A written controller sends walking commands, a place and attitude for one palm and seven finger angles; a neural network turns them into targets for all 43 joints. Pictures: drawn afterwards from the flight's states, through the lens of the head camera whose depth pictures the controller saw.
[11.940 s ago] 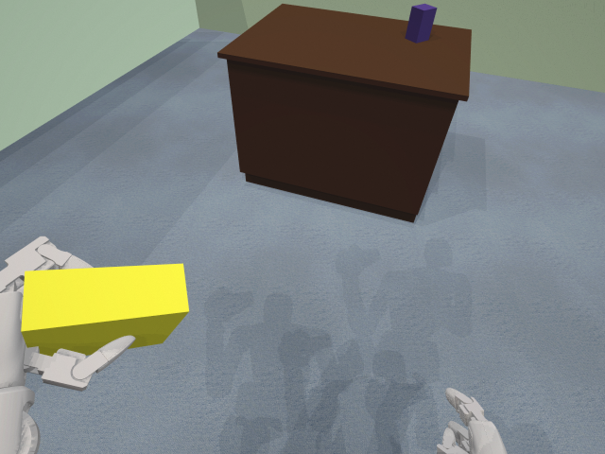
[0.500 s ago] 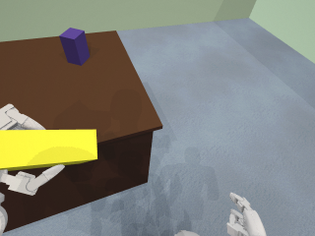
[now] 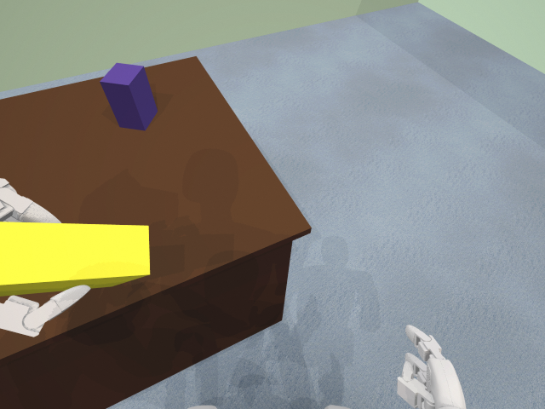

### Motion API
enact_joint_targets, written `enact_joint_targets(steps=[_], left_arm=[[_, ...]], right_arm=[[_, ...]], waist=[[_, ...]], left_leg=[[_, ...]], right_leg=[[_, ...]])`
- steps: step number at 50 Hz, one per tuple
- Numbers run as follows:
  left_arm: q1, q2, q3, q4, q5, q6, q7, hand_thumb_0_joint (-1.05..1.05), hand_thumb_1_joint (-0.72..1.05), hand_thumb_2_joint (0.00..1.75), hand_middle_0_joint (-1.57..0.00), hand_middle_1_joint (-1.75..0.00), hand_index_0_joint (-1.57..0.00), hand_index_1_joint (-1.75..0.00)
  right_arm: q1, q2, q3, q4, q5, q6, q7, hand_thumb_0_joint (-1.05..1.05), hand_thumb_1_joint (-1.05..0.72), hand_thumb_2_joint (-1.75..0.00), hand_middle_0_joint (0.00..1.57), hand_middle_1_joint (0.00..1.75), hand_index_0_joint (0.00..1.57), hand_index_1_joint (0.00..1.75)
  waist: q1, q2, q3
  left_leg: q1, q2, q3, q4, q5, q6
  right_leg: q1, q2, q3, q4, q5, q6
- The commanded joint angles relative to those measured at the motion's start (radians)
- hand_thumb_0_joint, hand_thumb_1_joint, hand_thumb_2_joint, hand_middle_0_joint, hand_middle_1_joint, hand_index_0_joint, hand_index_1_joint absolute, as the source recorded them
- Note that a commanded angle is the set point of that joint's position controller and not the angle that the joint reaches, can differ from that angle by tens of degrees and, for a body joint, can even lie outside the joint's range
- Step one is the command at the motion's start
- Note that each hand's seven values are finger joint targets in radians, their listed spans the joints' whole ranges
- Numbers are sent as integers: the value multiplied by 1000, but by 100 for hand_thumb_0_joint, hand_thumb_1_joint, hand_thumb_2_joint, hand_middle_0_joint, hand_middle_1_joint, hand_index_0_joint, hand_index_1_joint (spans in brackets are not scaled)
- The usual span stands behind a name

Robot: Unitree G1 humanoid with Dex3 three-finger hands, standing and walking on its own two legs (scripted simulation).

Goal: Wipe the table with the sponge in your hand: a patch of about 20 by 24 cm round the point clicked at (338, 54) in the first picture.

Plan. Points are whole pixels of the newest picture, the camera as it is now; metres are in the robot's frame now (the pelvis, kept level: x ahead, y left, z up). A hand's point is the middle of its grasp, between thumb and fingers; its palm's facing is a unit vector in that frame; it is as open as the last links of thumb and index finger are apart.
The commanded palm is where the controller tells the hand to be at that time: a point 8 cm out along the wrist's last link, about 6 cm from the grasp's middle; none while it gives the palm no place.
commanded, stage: shuffle to correct the standing spot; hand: left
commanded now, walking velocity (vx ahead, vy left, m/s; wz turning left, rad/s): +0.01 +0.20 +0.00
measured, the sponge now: (87, 261) +0.24 +0.22 +0.15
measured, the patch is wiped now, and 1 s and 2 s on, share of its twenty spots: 0.00 0.00 0.00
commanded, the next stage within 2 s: come to a stop and stand still in 0.62 s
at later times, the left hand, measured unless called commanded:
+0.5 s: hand out of the picture +0.19 +0.31 +0.20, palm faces +0.39 -0.80 -0.45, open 9.5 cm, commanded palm +0.14 +0.36 +0.20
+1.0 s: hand out of the picture +0.16 +0.41 +0.20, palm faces +0.44 -0.79 -0.43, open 9.5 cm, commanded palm +0.11 +0.45 +0.20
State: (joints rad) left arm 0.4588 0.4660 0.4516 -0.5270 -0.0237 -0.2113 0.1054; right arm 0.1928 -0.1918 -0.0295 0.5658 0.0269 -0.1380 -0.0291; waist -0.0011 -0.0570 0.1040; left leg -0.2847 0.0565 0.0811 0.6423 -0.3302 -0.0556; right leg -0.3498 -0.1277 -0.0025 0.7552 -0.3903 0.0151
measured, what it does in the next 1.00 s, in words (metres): steps to the left: right foot, then left foot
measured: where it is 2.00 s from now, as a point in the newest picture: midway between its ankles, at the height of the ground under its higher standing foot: outside the picture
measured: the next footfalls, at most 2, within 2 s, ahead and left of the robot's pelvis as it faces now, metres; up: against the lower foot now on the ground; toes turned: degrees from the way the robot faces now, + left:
right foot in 0.38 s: +0.05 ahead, -0.02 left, +0.00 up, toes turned -6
left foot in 0.70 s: +0.00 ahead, +0.31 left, +0.00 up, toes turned +4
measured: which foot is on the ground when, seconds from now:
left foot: down 0.00-0.40, up 0.42-0.68, down 0.70-1.00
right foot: down 0.00-0.16, up 0.18-0.36, down 0.38-0.72, up 0.74-0.82, down 0.84-1.00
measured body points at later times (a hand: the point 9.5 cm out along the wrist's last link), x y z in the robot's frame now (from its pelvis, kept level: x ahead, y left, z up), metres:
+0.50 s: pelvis -0.02 +0.07 +0.01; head +0.02 +0.06 +0.46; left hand +0.17 +0.35 +0.22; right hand +0.16 -0.15 -0.09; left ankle -0.02 +0.19 -0.65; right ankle +0.01 -0.02 -0.72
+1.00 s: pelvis -0.03 +0.16 +0.01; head -0.02 +0.16 +0.46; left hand +0.13 +0.45 +0.22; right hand +0.14 -0.05 -0.08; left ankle -0.04 +0.31 -0.72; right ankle +0.00 +0.05 -0.72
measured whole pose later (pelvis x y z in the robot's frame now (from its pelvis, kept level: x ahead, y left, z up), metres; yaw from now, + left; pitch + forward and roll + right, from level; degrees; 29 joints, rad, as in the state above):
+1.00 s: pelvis -0.03 +0.16 +0.01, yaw +2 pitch -2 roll +0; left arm 0.49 0.39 0.43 -0.54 -0.06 -0.21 0.11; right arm 0.22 -0.16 0.01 0.61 0.02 -0.12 -0.01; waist 0.00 0.00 0.04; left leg -0.27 0.05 -0.01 0.63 -0.34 -0.03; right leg -0.31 -0.02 -0.08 0.62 -0.28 -0.03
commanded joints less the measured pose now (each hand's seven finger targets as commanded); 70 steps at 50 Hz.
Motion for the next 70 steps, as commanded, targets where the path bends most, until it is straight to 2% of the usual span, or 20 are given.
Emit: enact_joint_targets(steps=[1,3,4,6,8,9,13,18,20,21,25,32,37,42,46,51,61,62,64,70], left_arm=[[-48,119,100,-273,-7,-89,34,0,10,130,-120,-160,-120,-160],[-24,123,91,-210,-19,-86,51,0,10,130,-120,-160,-120,-160],[-32,105,78,-229,-21,-85,59,0,10,130,-120,-160,-120,-160],[-33,128,128,-269,-24,-75,61,0,10,130,-120,-160,-120,-160],[-44,118,114,-343,-29,-80,50,0,10,130,-120,-160,-120,-160],[-62,130,108,-367,0,-91,53,0,10,130,-120,-160,-120,-160],[-127,111,83,-316,-20,-68,44,0,10,130,-120,-160,-120,-160],[-68,101,68,-266,-24,-45,46,0,10,130,-120,-160,-120,-160],[-29,163,114,-218,-27,-46,54,0,10,130,-120,-160,-120,-160],[-29,129,116,-185,-53,-42,54,0,10,130,-120,-160,-120,-160],[49,90,107,-133,-46,-40,48,0,10,130,-120,-160,-120,-160],[-60,99,55,-270,-20,-60,76,0,10,130,-120,-160,-120,-160],[-11,123,87,-318,9,-76,67,0,10,130,-120,-160,-120,-160],[-72,124,120,-253,-3,-69,51,0,10,130,-120,-160,-120,-160],[26,54,61,-136,-45,-33,21,0,10,130,-120,-160,-120,-160],[-117,43,1,-157,-28,-15,16,0,10,130,-120,-160,-120,-160],[-96,65,4,-246,-21,-37,32,0,10,130,-120,-160,-120,-160],[-1043,841,579,-414,116,-116,23,0,10,130,-120,-160,-120,-160],[-562,257,181,-3,7,-74,-16,0,10,130,-120,-160,-120,-160],[-47,-6,-63,-31,-31,-29,-68,0,10,130,-120,-160,-120,-160]], right_arm=[[-49,-149,-34,-151,5,-61,21,0,-90,-90,20,30,20,30],[-44,-132,-50,-143,12,-54,22,0,-90,-90,20,30,20,30],[-48,-145,-57,-141,9,-49,22,0,-90,-90,20,30,20,30],[-29,-119,-31,-118,0,-31,14,0,-90,-90,20,30,20,30],[-67,-149,-38,-121,-7,-23,-1,0,-90,-90,20,30,20,30],[-78,-138,-44,-141,-14,-32,2,0,-90,-90,20,30,20,30],[-71,-133,-39,-124,-3,-47,11,0,-90,-90,20,30,20,30],[-93,-134,-6,-126,2,-45,15,0,-90,-90,20,30,20,30],[-87,-110,-13,-149,-4,-30,17,0,-90,-90,20,30,20,30],[-69,-134,-17,-127,-12,-28,16,0,-90,-90,20,30,20,30],[-73,-123,-18,-91,-11,-1,16,0,-90,-90,20,30,20,30],[-80,-94,-24,-99,-33,-61,-28,0,-90,-90,20,30,20,30],[-34,-165,-78,-126,0,-87,-22,0,-90,-90,20,30,20,30],[-56,-135,-43,-109,2,-60,9,0,-90,-90,20,30,20,30],[-10,-133,-58,-120,-3,-44,15,0,-90,-90,20,30,20,30],[-87,-128,-2,-109,-20,-33,-14,0,-90,-90,20,30,20,30],[-73,-124,-14,-109,-25,-66,3,0,-90,-90,20,30,20,30],[80,-122,-28,-56,-65,-106,-12,0,-90,-90,20,30,20,30],[-32,-103,-30,-56,-27,-83,7,0,-90,-90,20,30,20,30],[-39,-125,-26,-138,11,-50,64,0,-90,-90,20,30,20,30]], waist=[[12,166,-226],[10,-256,-223],[15,-293,-208],[-34,-107,-201],[-35,430,-182],[-15,507,-240],[-13,315,-200],[19,197,-228],[13,-190,-217],[8,-174,-188],[-17,-89,-167],[1,-27,-245],[14,269,-223],[6,228,-221],[-21,-224,-209],[-10,295,-86],[4,127,-216],[56,-3,-85],[17,165,-202],[48,43,-284]], left_leg=[[-90,49,-15,45,415,99],[-243,-73,16,309,17,40],[-259,-5,-110,304,-169,55],[-47,57,-174,-57,-118,80],[166,104,-265,-299,378,120],[184,158,-293,-255,540,171],[99,177,-257,-215,457,242],[-96,67,-125,-47,138,140],[-376,-102,-44,396,-193,58],[-371,-64,-138,562,-142,28],[-363,32,-197,576,-48,21],[67,-88,82,-172,86,56],[209,157,-146,-182,672,168],[-36,119,-114,-75,430,119],[-11,-64,-44,98,20,44],[-62,152,-348,-431,-52,106],[44,-18,-118,-178,132,63],[-85,-11,-18,-63,245,62],[104,10,-75,-165,274,54],[112,2,-35,-175,270,84]], right_leg=[[289,35,-79,-215,474,-39],[340,-234,268,-282,795,-182],[318,-298,297,-271,747,-214],[85,-242,156,-142,445,-114],[-159,71,-100,266,15,12],[-190,95,-76,414,-229,-9],[-170,66,-64,326,-158,-5],[237,55,-92,-315,241,-16],[344,-319,439,-468,340,-173],[229,-384,489,-499,288,-189],[147,-279,252,-399,293,-200],[123,-135,33,-244,345,-84],[-114,104,-134,161,-129,-15],[234,117,-105,-278,215,-24],[113,-90,190,-401,254,-179],[57,166,-63,-81,-1,-18],[215,60,108,-400,273,-79],[144,60,143,-440,418,-32],[162,31,138,-345,492,-105],[253,59,58,-354,463,14]])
